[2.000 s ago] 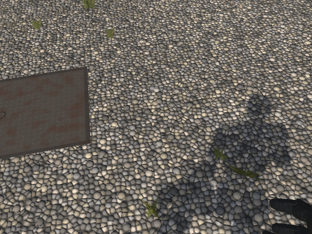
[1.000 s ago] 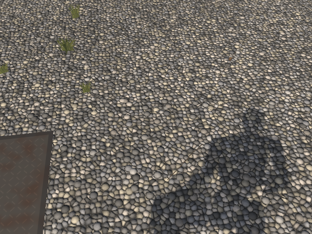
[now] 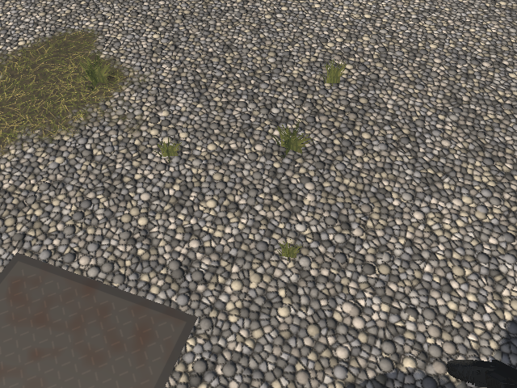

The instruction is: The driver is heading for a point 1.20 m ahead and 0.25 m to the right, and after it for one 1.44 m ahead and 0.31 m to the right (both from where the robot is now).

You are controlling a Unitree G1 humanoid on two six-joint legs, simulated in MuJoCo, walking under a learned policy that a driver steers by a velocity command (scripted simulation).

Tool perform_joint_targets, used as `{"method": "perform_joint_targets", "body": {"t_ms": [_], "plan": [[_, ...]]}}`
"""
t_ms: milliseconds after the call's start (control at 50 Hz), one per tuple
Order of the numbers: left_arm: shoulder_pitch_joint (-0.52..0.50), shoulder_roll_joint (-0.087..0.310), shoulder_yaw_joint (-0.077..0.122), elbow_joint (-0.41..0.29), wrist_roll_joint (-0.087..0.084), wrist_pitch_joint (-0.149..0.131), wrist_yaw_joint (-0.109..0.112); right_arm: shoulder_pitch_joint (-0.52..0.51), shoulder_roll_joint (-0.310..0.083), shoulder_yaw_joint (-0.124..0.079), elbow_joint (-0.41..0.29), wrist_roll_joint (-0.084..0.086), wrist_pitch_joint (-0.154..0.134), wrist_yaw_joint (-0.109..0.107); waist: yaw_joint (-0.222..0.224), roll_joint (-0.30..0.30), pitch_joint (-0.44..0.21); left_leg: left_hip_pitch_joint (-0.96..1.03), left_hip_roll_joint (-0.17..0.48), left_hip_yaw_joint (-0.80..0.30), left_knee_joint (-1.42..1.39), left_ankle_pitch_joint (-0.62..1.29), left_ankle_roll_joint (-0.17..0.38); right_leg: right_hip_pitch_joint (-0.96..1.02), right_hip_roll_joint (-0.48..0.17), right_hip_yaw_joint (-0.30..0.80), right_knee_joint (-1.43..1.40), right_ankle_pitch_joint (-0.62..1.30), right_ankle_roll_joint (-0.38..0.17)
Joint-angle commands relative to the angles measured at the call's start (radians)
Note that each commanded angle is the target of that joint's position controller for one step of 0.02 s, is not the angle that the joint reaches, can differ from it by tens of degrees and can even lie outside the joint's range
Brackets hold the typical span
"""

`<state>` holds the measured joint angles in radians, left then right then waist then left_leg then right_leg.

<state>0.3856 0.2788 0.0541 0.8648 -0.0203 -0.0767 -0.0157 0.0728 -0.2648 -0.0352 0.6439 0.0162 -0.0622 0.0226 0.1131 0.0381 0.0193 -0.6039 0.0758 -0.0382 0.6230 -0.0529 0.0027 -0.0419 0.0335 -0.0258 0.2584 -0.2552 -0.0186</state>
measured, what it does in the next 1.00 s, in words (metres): walks ahead: left foot, then right foot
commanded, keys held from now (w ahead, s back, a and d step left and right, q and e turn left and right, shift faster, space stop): w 1.00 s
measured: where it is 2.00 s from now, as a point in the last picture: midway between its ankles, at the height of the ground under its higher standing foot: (323, 183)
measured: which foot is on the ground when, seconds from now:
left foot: up 0.00-0.08, down 0.10-0.62, up 0.64-1.00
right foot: down 0.00-0.12, up 0.14-0.60, down 0.62-1.00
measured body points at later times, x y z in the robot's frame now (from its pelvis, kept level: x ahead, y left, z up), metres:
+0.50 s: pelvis +0.26 +0.04 +0.00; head +0.29 +0.04 +0.45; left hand +0.47 +0.28 -0.10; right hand +0.28 -0.25 -0.12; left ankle +0.18 +0.14 -0.74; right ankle +0.45 -0.12 -0.70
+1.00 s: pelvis +0.54 -0.01 +0.00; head +0.56 -0.01 +0.45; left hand +0.56 +0.27 -0.12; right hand +0.73 -0.26 -0.09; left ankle +0.72 +0.16 -0.69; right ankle +0.48 -0.10 -0.74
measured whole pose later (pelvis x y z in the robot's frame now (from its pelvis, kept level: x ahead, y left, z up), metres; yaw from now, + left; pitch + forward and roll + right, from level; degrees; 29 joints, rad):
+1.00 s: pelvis +0.54 -0.01 +0.00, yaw +0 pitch +2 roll -2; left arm 0.34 0.27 0.05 0.88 -0.01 -0.08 -0.01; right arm 0.11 -0.28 -0.05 0.76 0.01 -0.07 0.01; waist 0.07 0.04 0.01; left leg -0.66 0.12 -0.04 0.67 0.04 -0.01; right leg -0.04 0.06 -0.05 0.21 -0.21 -0.05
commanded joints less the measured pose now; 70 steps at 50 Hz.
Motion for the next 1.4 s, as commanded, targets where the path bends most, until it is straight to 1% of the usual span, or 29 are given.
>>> {"method": "perform_joint_targets", "body": {"t_ms": [20,60,100,120,140,160,220,300,420,520,580,620,640,660,680,700,740,820,940,1040,1100,1140,1160,1180,1200,1220,1260,1300,1400], "plan": [[-0.010,0.185,0.040,-0.041,-0.009,-0.001,0.005,-0.097,-0.073,-0.019,-0.098,0.006,-0.020,0.011,-0.033,-0.125,0.023,0.062,-0.027,0.026,-0.070,0.000,0.023,-0.015,-0.276,0.159,-0.057,0.278,-0.159],[-0.024,0.201,0.044,-0.033,-0.010,0.010,0.009,-0.042,-0.098,-0.032,-0.087,0.003,-0.024,0.013,-0.084,-0.129,-0.002,0.172,-0.052,0.050,-0.127,-0.031,0.054,0.006,-0.278,0.142,0.022,0.409,-0.135],[-0.031,0.161,0.026,-0.041,0.000,0.012,0.015,0.211,-0.179,-0.073,-0.017,-0.010,-0.020,-0.002,-0.207,-0.087,-0.164,0.558,-0.028,0.021,-0.136,-0.018,0.116,-0.112,-0.193,0.055,0.345,0.533,-0.078],[0.019,0.074,-0.005,-0.080,0.023,-0.003,0.013,0.350,-0.281,-0.095,-0.004,-0.032,-0.012,-0.013,-0.224,0.113,-0.321,0.924,0.231,-0.344,-0.134,-0.050,0.239,-0.451,-0.079,-0.014,0.730,0.188,-0.008],[0.040,0.063,-0.013,-0.078,0.013,-0.022,0.012,0.382,-0.259,-0.089,0.012,-0.014,-0.007,-0.008,-0.219,0.251,-0.395,1.000,0.327,-0.672,-0.282,-0.210,0.328,-0.660,-0.003,0.078,0.939,-0.314,0.006],[-0.025,0.154,0.012,-0.089,-0.010,-0.032,0.005,0.334,-0.200,-0.067,0.011,-0.007,-0.009,-0.004,-0.222,0.150,-0.260,0.901,0.295,-0.598,-0.312,-0.302,0.292,-0.760,-0.064,0.122,1.020,-0.282,-0.003],[-0.118,0.139,0.017,-0.106,0.009,-0.023,0.007,0.176,-0.118,-0.040,0.001,-0.020,-0.018,0.005,-0.137,0.051,-0.058,0.554,0.176,-0.313,-0.393,-0.122,0.237,-0.680,-0.165,0.092,0.891,-0.067,-0.001],[-0.117,0.086,0.008,-0.104,0.016,0.010,0.011,0.160,-0.134,-0.048,0.030,-0.017,-0.041,0.003,-0.090,0.045,-0.028,0.432,0.143,-0.182,-0.473,0.050,0.251,-0.620,-0.176,0.083,0.780,0.054,0.034],[-0.326,0.049,-0.010,-0.156,0.016,-0.004,-0.005,0.247,-0.174,-0.057,0.092,-0.007,-0.032,-0.017,-0.156,0.012,0.021,0.452,0.103,-0.052,-0.493,0.082,0.206,-0.594,-0.139,0.052,0.416,0.351,0.038],[-0.448,0.065,-0.012,-0.208,0.006,-0.015,-0.031,0.330,-0.194,-0.063,0.154,0.003,-0.011,-0.023,-0.190,0.017,0.051,0.599,0.165,-0.068,-0.433,0.091,0.192,-0.611,-0.110,0.050,0.283,0.301,0.003],[-0.397,0.097,-0.001,-0.204,0.009,-0.021,-0.039,0.322,-0.210,-0.068,0.170,0.005,0.006,-0.030,-0.147,0.044,0.012,0.670,0.180,-0.068,-0.335,0.291,0.162,-0.506,-0.074,0.021,0.241,0.187,-0.039],[-0.148,0.172,0.039,-0.133,0.016,-0.021,-0.025,0.305,-0.186,-0.056,0.165,-0.002,0.015,-0.036,-0.025,0.027,-0.155,0.580,0.096,0.004,-0.036,0.476,0.112,-0.123,-0.055,-0.001,0.229,0.221,-0.098],[-0.002,0.263,0.061,-0.112,0.033,-0.018,-0.015,0.367,-0.112,-0.029,0.133,-0.019,0.003,-0.035,-0.010,-0.116,-0.320,0.259,0.001,0.056,0.323,0.183,0.054,0.268,-0.290,0.306,0.270,0.225,-0.210],[0.046,0.266,0.062,-0.092,0.017,-0.010,-0.019,0.436,-0.043,-0.006,0.143,-0.018,-0.018,-0.028,-0.027,-0.317,-0.423,-0.026,-0.140,-0.015,0.570,-0.516,0.016,0.462,-0.425,0.696,0.127,0.023,-0.311],[0.028,0.185,0.038,-0.096,0.004,-0.008,-0.016,0.342,-0.150,-0.033,0.135,0.007,-0.034,-0.020,0.006,-0.225,-0.332,-0.139,-0.085,-0.095,0.666,-0.521,0.028,0.407,-0.396,0.677,0.071,-0.110,-0.271],[-0.047,0.163,0.029,-0.107,0.005,-0.006,-0.013,0.254,-0.174,-0.040,0.105,0.023,-0.042,-0.017,-0.012,-0.179,-0.192,-0.184,-0.033,-0.057,0.654,-0.427,0.037,0.265,-0.368,0.544,0.043,-0.081,-0.236],[-0.152,0.117,0.016,-0.122,0.025,-0.009,-0.014,0.202,-0.155,-0.043,0.098,0.000,-0.038,-0.024,-0.072,-0.104,-0.069,-0.103,0.038,-0.034,0.553,-0.283,0.031,0.014,-0.300,0.384,-0.018,0.087,-0.216],[-0.176,0.115,0.017,-0.104,0.023,-0.029,-0.014,0.232,-0.096,-0.036,0.108,-0.008,-0.002,-0.030,-0.131,-0.120,-0.035,-0.017,0.069,-0.026,0.444,-0.192,-0.003,-0.137,-0.259,0.244,-0.114,0.225,-0.234],[-0.099,0.155,0.028,-0.056,0.014,-0.018,0.008,0.029,-0.061,-0.020,0.060,-0.012,-0.014,-0.018,-0.073,-0.092,0.018,-0.029,0.044,0.009,0.081,0.115,-0.021,-0.114,-0.210,0.101,-0.143,0.291,-0.190],[-0.012,0.175,0.035,-0.003,0.001,0.003,0.013,-0.103,-0.071,-0.016,0.014,0.001,-0.025,0.008,-0.031,-0.094,0.051,-0.033,0.011,0.016,-0.071,0.113,0.002,0.018,-0.266,0.110,-0.097,0.270,-0.179],[-0.013,0.188,0.043,0.012,-0.004,0.019,0.020,-0.085,-0.100,-0.025,0.009,-0.001,-0.033,0.019,-0.064,-0.109,0.035,0.034,-0.010,0.019,-0.118,0.005,0.040,0.087,-0.299,0.134,-0.018,0.378,-0.154],[-0.042,0.179,0.037,0.008,-0.002,0.028,0.022,0.117,-0.159,-0.059,0.066,-0.008,-0.038,0.010,-0.177,-0.100,-0.084,0.338,-0.059,0.061,-0.163,-0.010,0.080,0.038,-0.233,0.100,0.213,0.602,-0.116],[-0.043,0.127,0.015,-0.015,0.016,0.026,0.022,0.298,-0.227,-0.083,0.102,-0.021,-0.037,-0.002,-0.247,-0.029,-0.236,0.646,0.075,-0.068,-0.113,0.023,0.134,-0.139,-0.172,0.060,0.487,0.431,-0.080],[0.086,0.008,-0.019,-0.030,0.016,0.007,0.017,0.367,-0.312,-0.103,0.122,-0.026,-0.027,-0.006,-0.200,0.227,-0.373,1.008,0.321,-0.504,-0.187,-0.176,0.276,-0.551,0.003,0.011,0.859,-0.118,-0.006],[0.047,0.089,-0.001,-0.012,-0.003,-0.008,0.014,0.380,-0.214,-0.077,0.116,-0.020,-0.026,-0.006,-0.239,0.183,-0.388,0.982,0.335,-0.643,-0.291,-0.308,0.269,-0.653,-0.010,0.156,0.998,-0.324,-0.010],[-0.038,0.154,0.021,-0.042,-0.029,-0.015,0.012,0.314,-0.173,-0.062,0.113,-0.018,-0.028,-0.009,-0.232,0.126,-0.235,0.861,0.307,-0.498,-0.316,-0.321,0.222,-0.720,-0.057,0.163,1.036,-0.255,-0.020],[-0.111,0.139,0.026,-0.057,-0.015,-0.008,0.021,0.185,-0.115,-0.045,0.108,-0.022,-0.035,-0.007,-0.174,0.056,-0.085,0.616,0.235,-0.286,-0.382,-0.191,0.184,-0.672,-0.136,0.130,0.954,-0.101,-0.016],[-0.064,0.104,0.031,-0.041,-0.014,0.020,0.022,0.131,-0.083,-0.041,0.115,-0.031,-0.049,-0.006,-0.122,0.088,-0.052,0.494,0.191,-0.157,-0.444,-0.099,0.167,-0.567,-0.170,0.137,0.906,-0.025,-0.008],[-0.128,0.061,0.032,-0.076,-0.006,0.053,0.022,0.139,-0.117,-0.057,0.159,-0.037,-0.062,-0.021,-0.110,0.029,0.012,0.472,0.186,0.029,-0.503,0.062,0.180,-0.647,-0.176,0.149,0.774,0.139,0.018]]}}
